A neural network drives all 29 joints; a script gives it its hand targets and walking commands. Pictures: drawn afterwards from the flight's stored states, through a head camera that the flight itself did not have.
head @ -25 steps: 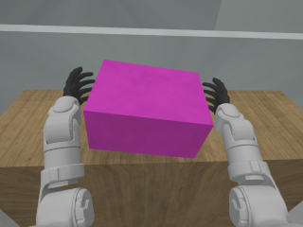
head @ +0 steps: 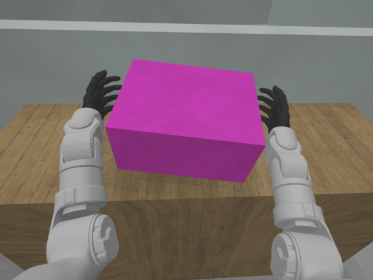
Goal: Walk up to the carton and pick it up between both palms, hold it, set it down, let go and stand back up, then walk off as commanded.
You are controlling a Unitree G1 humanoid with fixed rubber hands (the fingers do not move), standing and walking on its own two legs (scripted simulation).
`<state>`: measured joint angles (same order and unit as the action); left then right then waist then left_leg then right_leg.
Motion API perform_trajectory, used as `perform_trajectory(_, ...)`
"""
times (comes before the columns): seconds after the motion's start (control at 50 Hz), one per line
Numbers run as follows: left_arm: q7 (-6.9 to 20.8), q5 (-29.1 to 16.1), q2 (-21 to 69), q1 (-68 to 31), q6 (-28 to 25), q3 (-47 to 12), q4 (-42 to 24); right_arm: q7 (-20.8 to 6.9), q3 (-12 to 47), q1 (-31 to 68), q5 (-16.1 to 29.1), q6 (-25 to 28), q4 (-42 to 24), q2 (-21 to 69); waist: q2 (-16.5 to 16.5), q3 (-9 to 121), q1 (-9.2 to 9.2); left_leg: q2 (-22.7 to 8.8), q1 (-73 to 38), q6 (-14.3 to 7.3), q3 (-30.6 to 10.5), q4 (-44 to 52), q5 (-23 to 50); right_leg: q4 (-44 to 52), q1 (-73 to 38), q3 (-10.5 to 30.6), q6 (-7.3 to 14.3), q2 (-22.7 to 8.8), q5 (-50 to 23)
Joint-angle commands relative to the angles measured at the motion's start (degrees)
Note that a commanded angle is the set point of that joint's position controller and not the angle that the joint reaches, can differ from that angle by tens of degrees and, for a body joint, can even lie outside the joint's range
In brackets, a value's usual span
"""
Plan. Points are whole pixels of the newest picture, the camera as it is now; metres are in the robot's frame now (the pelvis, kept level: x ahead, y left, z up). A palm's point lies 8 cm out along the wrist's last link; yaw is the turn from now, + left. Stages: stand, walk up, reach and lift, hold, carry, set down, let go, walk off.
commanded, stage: set down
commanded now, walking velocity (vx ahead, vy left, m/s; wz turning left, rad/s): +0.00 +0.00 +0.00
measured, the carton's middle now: (187, 119) +0.42 -0.01 +0.15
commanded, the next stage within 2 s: none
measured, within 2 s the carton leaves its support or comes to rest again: neither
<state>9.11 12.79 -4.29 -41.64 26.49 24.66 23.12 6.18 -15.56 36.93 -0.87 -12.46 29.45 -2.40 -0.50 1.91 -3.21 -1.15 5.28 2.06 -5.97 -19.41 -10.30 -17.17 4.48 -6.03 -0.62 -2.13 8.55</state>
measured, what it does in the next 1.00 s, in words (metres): stands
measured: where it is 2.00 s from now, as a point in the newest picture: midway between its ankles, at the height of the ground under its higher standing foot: outside the picture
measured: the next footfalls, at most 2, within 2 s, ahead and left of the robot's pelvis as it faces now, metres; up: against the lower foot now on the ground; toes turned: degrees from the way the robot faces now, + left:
none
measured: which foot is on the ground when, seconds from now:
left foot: down 0.00-1.00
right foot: down 0.00-1.00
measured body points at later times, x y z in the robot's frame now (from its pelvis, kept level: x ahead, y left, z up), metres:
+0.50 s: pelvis +0.01 +0.00 +0.00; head -0.02 +0.02 +0.45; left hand +0.42 +0.18 +0.18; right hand +0.38 -0.21 +0.16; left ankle +0.01 +0.15 -0.75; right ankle +0.01 -0.13 -0.75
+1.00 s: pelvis +0.02 +0.00 +0.00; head +0.00 +0.02 +0.45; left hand +0.45 +0.17 +0.16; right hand +0.40 -0.21 +0.14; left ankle +0.01 +0.15 -0.75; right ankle +0.01 -0.13 -0.75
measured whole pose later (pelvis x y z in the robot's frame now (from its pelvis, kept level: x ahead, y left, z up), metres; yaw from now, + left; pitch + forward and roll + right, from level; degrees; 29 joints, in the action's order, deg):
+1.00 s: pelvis +0.02 +0.00 +0.00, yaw +0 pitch -3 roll +0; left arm 8.2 12.8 -6.5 -46.9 13.5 23.3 43.3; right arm 5.8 -21.7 35.8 -6.8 -3.4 36.9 -0.5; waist -2.1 0.2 -3.5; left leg -0.9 4.5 2.2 -5.9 -18.2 -11.0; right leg -17.0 4.1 -6.0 -0.9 -2.5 9.8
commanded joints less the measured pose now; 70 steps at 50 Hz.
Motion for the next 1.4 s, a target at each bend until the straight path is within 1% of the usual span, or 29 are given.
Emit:
perform_trajectory(0.0, 6.5, -3.3, 20.7, -34.1, -5.2, -22.6, -9.4, -9.3, 21.8, 38.7, -0.3, 8.3, -9.4, 23.1, -2.5, 19.7, -0.42, 4.6, -3.6, -0.2, 10.3, 4.7, 15.1, 0.2, -20.4, -1.3, -3.1, 3.4, -14.5)
perform_trajectory(0.04, 6.0, -3.4, 20.7, -31.7, -5.9, -24.2, -10.1, -9.1, 24.0, 38.5, 0.6, 9.0, -10.7, 23.2, -2.5, 21.0, 0.41, 4.7, -3.6, 0.0, 10.5, 3.5, 19.1, -0.7, -22.2, -0.6, -3.0, 3.3, -20.3)
perform_trajectory(0.06, 6.0, -3.9, 20.7, -31.5, -6.0, -24.6, -9.6, -8.8, 24.2, 38.2, 0.3, 9.1, -10.9, 23.1, -3.1, 21.7, 0.02, 4.8, -2.8, -0.2, 10.1, 3.5, 18.4, -0.9, -22.8, -0.6, -3.3, 3.2, -21.6)
perform_trajectory(0.1, 5.8, -4.1, 21.4, -30.0, -6.6, -24.9, -10.5, -8.5, 26.5, 38.8, 1.0, 10.0, -13.8, 24.3, -4.2, 23.8, 1.27, 5.3, -1.9, -0.5, 10.5, 2.9, 19.1, -1.9, -25.6, 0.0, -3.7, 2.8, -27.5)
perform_trajectory(0.16, 5.2, -5.6, 22.1, -30.7, -7.4, -27.4, -14.0, -8.1, 29.5, 39.0, 2.4, 10.9, -16.3, 25.6, -3.4, 27.1, 1.49, 5.4, -1.1, -0.3, 10.3, 2.6, 20.5, -3.5, -29.1, 0.6, -4.1, 2.3, -34.3)
perform_trajectory(0.26, 5.5, -5.3, 22.9, -29.6, -7.0, -26.6, -9.0, -8.1, 26.9, 39.5, 0.6, 11.1, -14.4, 24.7, -4.8, 21.0, -0.26, 5.3, 1.5, -0.5, 10.0, 4.5, 14.4, -1.8, -26.6, 0.0, -4.0, 2.6, -26.4)
perform_trajectory(0.3, 5.3, -5.9, 22.6, -34.2, -8.5, -26.3, -9.5, -8.3, 25.0, 39.4, -0.7, 11.6, -12.2, 25.0, -4.2, 22.9, -1.26, 5.2, 1.1, -0.4, 10.1, 4.4, 13.2, -1.8, -25.9, 0.0, -3.9, 2.3, -25.0)
perform_trajectory(0.36, 5.8, -4.2, 22.5, -35.9, -9.0, -24.0, -3.7, -8.8, 20.6, 39.8, -3.6, 11.4, -7.8, 24.2, -2.5, 18.1, -2.16, 4.7, 1.8, -0.8, 10.0, 6.5, 8.1, 0.1, -22.3, -0.5, -3.6, 2.3, -15.6)
perform_trajectory(0.46, 6.0, -2.6, 22.1, -37.4, -10.7, -20.5, 2.7, -9.5, 16.0, 38.9, -6.3, 12.0, -0.8, 23.6, -1.8, 15.9, -2.71, 4.4, 1.5, -0.6, 10.7, 7.4, 6.7, 0.8, -19.6, -0.5, -3.8, 2.3, -10.9)
perform_trajectory(0.52, 5.8, -2.2, 21.7, -38.7, -11.8, -18.8, 4.1, -9.7, 16.2, 41.3, -5.9, 12.9, -1.5, 23.8, -1.0, 17.9, -1.21, 4.5, 1.0, -0.9, 10.9, 7.2, 8.8, 0.1, -20.8, -0.2, -4.0, 2.2, -14.0)
perform_trajectory(0.64, 6.1, -2.1, 21.9, -39.0, -13.0, -17.2, 8.2, -9.6, 15.3, 43.1, -7.5, 13.5, -1.3, 23.9, -3.8, 18.0, -2.02, 4.6, 2.6, -1.4, 10.7, 7.2, 7.4, 0.0, -22.4, 0.1, -4.5, 2.1, -16.2)
perform_trajectory(0.7, 6.0, -1.9, 21.4, -39.9, -14.2, -16.6, 8.8, -9.5, 15.0, 41.7, -7.7, 13.9, -0.1, 24.0, -2.6, 20.3, -1.44, 4.5, 1.4, -1.1, 11.0, 6.5, 10.0, -0.6, -23.1, 0.6, -4.4, 2.1, -19.1)
perform_trajectory(0.76, 6.5, -1.9, 21.5, -39.1, -14.8, -16.6, 9.7, -9.4, 14.2, 40.6, -8.1, 14.0, 0.4, 24.8, -3.8, 19.2, -3.06, 5.0, 2.4, -1.0, 11.0, 6.4, 10.3, -0.9, -24.0, 0.8, -5.0, 1.6, -22.0)
perform_trajectory(0.78, 6.5, -1.6, 21.1, -38.9, -14.8, -16.0, 10.2, -9.1, 14.7, 40.5, -8.1, 13.8, 0.5, 24.6, -4.1, 19.1, -1.98, 5.0, 2.8, -1.1, 11.1, 6.7, 9.8, -1.1, -24.7, 1.2, -5.3, 1.5, -23.5)
perform_trajectory(0.8, 6.4, -2.1, 21.0, -40.9, -15.5, -16.3, 8.9, -9.0, 14.7, 40.5, -8.2, 13.9, 0.5, 25.7, -3.5, 21.1, -2.8, 5.0, 2.8, -1.1, 11.0, 6.6, 10.2, -1.9, -25.9, 1.3, -5.1, 1.5, -25.0)
perform_trajectory(0.82, 6.4, -2.6, 21.2, -42.2, -15.9, -16.7, 9.4, -9.1, 14.5, 40.7, -8.3, 13.9, 1.2, 25.6, -3.2, 21.3, -3.08, 4.9, 3.4, -1.2, 10.7, 6.8, 9.4, -1.6, -25.3, 1.1, -5.1, 1.6, -23.5)
perform_trajectory(0.84, 6.3, -1.9, 21.1, -41.6, -15.9, -15.9, 10.1, -9.4, 14.4, 41.3, -8.4, 14.1, 0.8, 25.4, -2.9, 20.5, -1.91, 4.7, 3.4, -1.1, 10.8, 6.9, 9.3, -1.4, -25.0, 1.1, -4.9, 1.7, -22.1)
perform_trajectory(0.9, 6.2, -2.0, 22.1, -42.0, -16.7, -16.5, 11.7, -9.5, 14.1, 42.4, -8.4, 14.6, 1.2, 25.5, -2.4, 20.1, -2.14, 4.7, 3.3, -0.9, 11.0, 6.8, 10.3, -1.0, -23.4, 0.9, -4.9, 1.8, -21.3)
perform_trajectory(0.92, 6.2, -2.0, 22.2, -43.4, -17.3, -16.7, 11.3, -9.4, 13.0, 41.7, -8.9, 14.8, 2.6, 25.5, -1.9, 20.2, -3.39, 4.5, 3.1, -0.5, 10.8, 6.4, 9.9, -1.2, -23.1, 0.9, -4.9, 1.7, -21.3)
perform_trajectory(0.96, 6.1, -1.9, 22.4, -43.6, -17.3, -16.1, 14.0, -9.7, 11.9, 42.5, -9.5, 14.8, 3.5, 24.8, -1.2, 18.7, -3.29, 4.1, 2.8, -0.5, 10.6, 7.0, 9.3, -0.4, -21.0, 0.5, -4.4, 2.0, -17.7)
perform_trajectory(0.98, 6.4, -1.7, 22.2, -42.9, -17.7, -16.1, 14.1, -9.7, 11.7, 42.7, -9.8, 15.1, 2.3, 25.2, -2.9, 19.6, -3.22, 4.3, 2.3, -0.8, 10.9, 6.8, 10.3, -0.3, -21.3, 0.5, -4.8, 2.2, -18.6)
perform_trajectory(1.08, 6.8, -1.5, 21.6, -44.2, -18.3, -14.4, 17.3, -9.7, 9.7, 43.0, -11.2, 14.9, 4.7, 24.9, -2.3, 18.8, -3.37, 4.2, 4.3, -1.1, 10.9, 7.5, 6.9, -0.4, -21.3, 1.1, -4.8, 1.7, -16.9)
perform_trajectory(1.1, 6.5, -1.6, 22.0, -44.7, -19.0, -14.4, 16.7, -9.8, 10.1, 43.7, -11.4, 15.4, 2.4, 25.6, -2.7, 21.1, -2.95, 4.4, 4.0, -0.8, 11.2, 7.2, 8.3, -1.0, -22.2, 1.1, -4.8, 2.0, -19.3)
perform_trajectory(1.12, 6.6, -1.5, 21.3, -45.3, -19.4, -14.5, 17.0, -9.8, 9.8, 43.4, -11.1, 15.1, 4.3, 25.9, -2.2, 19.4, -3.69, 4.5, 4.6, -0.9, 11.2, 7.3, 7.7, -0.8, -21.8, 1.3, -4.8, 1.7, -18.7)
perform_trajectory(1.18, 6.5, -1.3, 20.3, -46.2, -20.4, -13.4, 17.7, -9.9, 9.8, 43.9, -11.6, 15.6, 3.6, 25.5, -2.9, 21.6, -2.98, 4.5, 5.2, -0.9, 11.4, 7.1, 8.1, -1.8, -23.1, 1.4, -5.2, 1.6, -21.6)
perform_trajectory(1.22, 6.7, -1.0, 20.5, -45.4, -20.3, -13.4, 18.7, -9.8, 9.5, 42.1, -11.9, 15.4, 4.8, 26.4, -2.4, 20.4, -3.57, 4.5, 5.8, -0.9, 11.2, 7.1, 8.8, -2.0, -23.1, 1.6, -5.3, 1.4, -22.9)
perform_trajectory(1.24, 6.7, -1.1, 20.6, -45.2, -20.6, -13.2, 18.9, -10.0, 10.0, 43.2, -11.5, 15.8, 3.6, 26.5, -2.3, 22.0, -2.75, 4.5, 5.5, -0.8, 11.5, 6.8, 9.4, -2.5, -23.9, 1.7, -5.5, 1.2, -24.7)
perform_trajectory(1.3, 6.7, -1.3, 20.3, -46.3, -20.9, -13.2, 19.6, -9.7, 9.0, 42.7, -12.5, 15.6, 3.9, 26.8, -2.9, 21.3, -3.85, 4.6, 5.6, -0.9, 11.3, 6.7, 8.8, -2.5, -23.7, 1.4, -5.7, 1.3, -24.8)
perform_trajectory(1.38, 7.2, -0.7, 19.1, -45.2, -21.0, -11.3, 21.8, -9.8, 9.1, 42.6, -12.2, 14.9, 4.0, 26.6, -3.3, 21.4, -2.96, 4.6, 7.5, -1.4, 11.6, 7.4, 8.4, -3.5, -25.1, 2.1, -6.0, 0.9, -28.0)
